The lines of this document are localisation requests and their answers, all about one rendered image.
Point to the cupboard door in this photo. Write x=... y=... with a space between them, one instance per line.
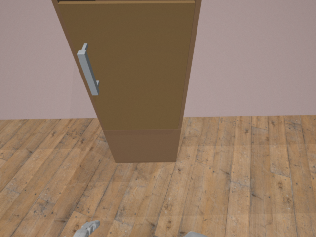
x=138 y=51

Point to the left robot hand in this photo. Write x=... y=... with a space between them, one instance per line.
x=87 y=229

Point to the handle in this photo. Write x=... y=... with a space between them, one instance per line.
x=87 y=69

